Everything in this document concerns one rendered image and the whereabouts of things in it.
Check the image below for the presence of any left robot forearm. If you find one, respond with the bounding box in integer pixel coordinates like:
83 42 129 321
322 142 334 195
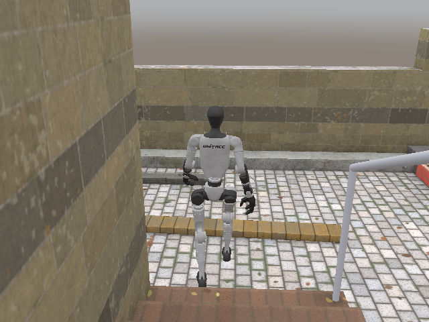
183 159 192 178

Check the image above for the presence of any right robot upper arm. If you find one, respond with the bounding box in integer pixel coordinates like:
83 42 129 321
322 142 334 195
229 136 245 174

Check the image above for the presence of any humanoid robot head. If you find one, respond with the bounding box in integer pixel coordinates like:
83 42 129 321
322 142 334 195
204 106 226 138

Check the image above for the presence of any left robot upper arm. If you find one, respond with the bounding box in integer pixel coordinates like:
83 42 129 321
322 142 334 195
184 134 202 169

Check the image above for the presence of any right robot forearm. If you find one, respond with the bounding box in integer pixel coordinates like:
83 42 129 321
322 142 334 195
239 164 253 198

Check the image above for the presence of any robot torso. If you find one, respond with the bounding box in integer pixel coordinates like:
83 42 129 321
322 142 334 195
199 132 231 201

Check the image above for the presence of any robot right hand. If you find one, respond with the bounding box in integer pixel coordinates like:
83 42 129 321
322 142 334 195
240 195 255 215

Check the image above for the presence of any robot left hand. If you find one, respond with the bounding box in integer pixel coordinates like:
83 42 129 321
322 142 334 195
183 175 198 186

